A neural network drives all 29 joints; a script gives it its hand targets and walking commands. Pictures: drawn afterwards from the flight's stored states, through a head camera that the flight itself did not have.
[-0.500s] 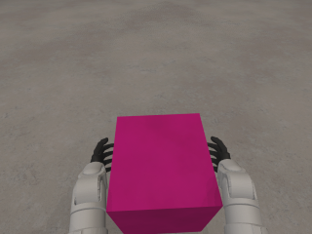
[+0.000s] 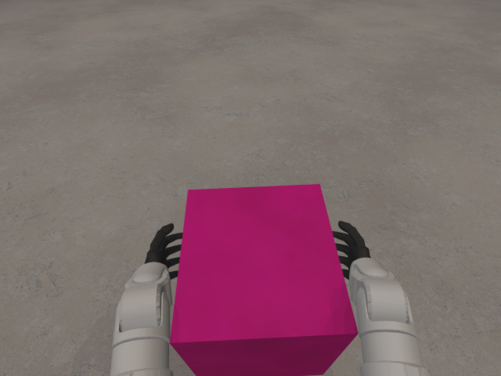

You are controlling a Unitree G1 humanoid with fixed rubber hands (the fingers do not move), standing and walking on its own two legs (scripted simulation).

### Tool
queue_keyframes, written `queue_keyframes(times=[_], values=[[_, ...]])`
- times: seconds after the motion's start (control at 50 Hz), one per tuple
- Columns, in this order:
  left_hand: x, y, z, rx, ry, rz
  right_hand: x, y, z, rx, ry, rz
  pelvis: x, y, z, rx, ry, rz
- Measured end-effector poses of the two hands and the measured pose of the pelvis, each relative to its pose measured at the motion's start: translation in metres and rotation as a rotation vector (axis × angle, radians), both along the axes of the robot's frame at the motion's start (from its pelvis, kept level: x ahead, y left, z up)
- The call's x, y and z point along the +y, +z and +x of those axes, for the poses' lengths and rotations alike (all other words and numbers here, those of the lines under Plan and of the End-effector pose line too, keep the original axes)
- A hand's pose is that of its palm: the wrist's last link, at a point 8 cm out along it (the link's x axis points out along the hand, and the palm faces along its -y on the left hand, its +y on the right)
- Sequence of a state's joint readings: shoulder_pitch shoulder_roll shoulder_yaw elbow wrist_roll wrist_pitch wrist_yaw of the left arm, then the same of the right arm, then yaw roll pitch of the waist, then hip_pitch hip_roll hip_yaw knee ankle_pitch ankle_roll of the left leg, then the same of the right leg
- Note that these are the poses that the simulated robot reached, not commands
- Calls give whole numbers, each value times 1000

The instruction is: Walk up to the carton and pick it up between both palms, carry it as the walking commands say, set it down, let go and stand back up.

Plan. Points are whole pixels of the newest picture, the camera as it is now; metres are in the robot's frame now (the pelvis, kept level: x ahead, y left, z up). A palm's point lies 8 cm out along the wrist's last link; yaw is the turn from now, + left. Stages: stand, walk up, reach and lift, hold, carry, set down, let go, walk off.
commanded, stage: hold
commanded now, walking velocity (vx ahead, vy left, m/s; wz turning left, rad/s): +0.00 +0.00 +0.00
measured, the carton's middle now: (258, 285) +0.29 +0.00 -0.04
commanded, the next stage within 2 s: carry in 0.94 s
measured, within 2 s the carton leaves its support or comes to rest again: neither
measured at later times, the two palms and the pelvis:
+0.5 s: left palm (155, 271) +0.28 +0.16 +0.05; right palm (356, 266) +0.28 -0.16 +0.05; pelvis +0.00 +0.00 +0.00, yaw +0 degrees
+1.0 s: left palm (155, 269) +0.28 +0.16 +0.05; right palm (354, 264) +0.28 -0.16 +0.04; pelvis +0.00 +0.00 -0.01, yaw +0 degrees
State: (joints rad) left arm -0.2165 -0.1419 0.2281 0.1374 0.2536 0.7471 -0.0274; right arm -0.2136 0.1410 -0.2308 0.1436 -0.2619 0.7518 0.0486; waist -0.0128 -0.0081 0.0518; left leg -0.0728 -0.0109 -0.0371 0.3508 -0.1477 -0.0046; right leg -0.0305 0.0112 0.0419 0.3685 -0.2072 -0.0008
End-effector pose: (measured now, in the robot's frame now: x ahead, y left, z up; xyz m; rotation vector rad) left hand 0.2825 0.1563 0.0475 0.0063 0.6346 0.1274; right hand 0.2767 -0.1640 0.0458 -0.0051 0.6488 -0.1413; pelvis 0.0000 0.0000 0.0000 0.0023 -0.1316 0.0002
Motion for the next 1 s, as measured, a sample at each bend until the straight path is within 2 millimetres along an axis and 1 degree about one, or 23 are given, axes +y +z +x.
queue_keyframes(times=[0.92,1.0], values=[[3,-3,-2,7,1,4,3,-1,0,6,12,-15,1,1,3,2,-3,0],[4,-1,2,-9,14,-11,5,-1,4,-9,3,5,1,-6,3,81,6,-3]])
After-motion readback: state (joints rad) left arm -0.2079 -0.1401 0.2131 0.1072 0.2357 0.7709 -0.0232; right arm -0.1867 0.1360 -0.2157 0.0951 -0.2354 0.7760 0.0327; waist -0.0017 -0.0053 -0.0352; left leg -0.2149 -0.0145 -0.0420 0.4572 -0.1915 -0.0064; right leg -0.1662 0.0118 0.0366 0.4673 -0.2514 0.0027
